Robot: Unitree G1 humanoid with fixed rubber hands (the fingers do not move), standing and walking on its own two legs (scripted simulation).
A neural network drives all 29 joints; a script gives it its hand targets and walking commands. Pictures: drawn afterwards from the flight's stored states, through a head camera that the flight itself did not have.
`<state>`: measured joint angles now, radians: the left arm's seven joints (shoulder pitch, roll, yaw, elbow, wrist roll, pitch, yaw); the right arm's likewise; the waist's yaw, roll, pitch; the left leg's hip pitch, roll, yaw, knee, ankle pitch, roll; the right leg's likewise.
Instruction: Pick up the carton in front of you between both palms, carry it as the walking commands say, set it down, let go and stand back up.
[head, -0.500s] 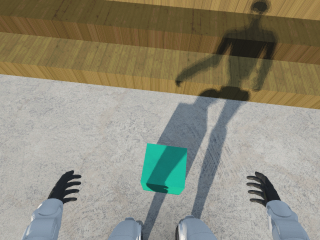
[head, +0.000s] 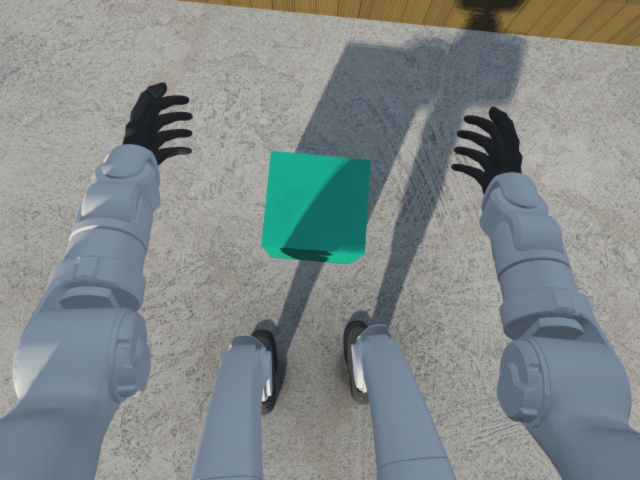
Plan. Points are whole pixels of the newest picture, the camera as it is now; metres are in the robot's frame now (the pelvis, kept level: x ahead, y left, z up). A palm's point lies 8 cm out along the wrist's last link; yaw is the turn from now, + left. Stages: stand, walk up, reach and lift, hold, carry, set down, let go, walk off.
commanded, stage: reach and lift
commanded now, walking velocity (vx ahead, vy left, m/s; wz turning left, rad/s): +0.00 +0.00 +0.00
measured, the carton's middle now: (315, 214) +0.50 -0.03 -0.53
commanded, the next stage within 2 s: none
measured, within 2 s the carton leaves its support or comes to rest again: leaves its support in 1.88 s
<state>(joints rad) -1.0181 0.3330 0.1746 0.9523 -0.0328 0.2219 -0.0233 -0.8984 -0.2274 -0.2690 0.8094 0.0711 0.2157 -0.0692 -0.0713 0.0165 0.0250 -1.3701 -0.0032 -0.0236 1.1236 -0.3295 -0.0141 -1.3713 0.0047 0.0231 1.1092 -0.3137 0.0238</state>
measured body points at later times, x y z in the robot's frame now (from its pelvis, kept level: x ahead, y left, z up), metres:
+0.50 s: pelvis +0.02 +0.00 -0.09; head +0.35 +0.00 +0.21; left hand +0.54 +0.16 -0.26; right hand +0.49 -0.23 -0.25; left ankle +0.09 +0.13 -0.62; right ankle +0.09 -0.13 -0.62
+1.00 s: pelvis -0.03 +0.00 -0.27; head +0.34 +0.00 -0.02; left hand +0.54 +0.15 -0.45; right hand +0.49 -0.22 -0.45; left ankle +0.09 +0.13 -0.62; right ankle +0.09 -0.13 -0.62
